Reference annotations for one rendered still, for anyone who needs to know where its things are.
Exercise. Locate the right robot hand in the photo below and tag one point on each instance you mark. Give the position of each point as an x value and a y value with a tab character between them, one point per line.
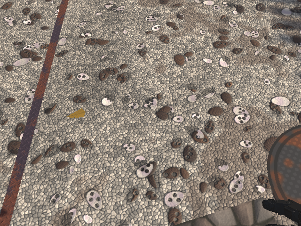
290	209

